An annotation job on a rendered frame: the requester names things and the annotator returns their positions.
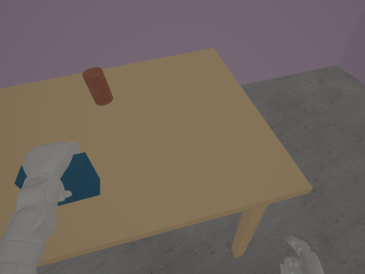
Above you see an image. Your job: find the robot left hand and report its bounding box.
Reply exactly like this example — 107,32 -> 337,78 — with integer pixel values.
23,142 -> 80,202

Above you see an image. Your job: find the sponge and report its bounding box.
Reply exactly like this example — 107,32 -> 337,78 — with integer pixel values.
15,152 -> 100,206

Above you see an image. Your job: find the robot left forearm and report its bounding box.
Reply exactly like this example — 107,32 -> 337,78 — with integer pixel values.
0,172 -> 62,274

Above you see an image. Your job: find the table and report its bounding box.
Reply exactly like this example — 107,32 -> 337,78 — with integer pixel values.
0,48 -> 313,267

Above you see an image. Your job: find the robot right hand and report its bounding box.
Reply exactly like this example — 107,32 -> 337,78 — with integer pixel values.
280,236 -> 324,274

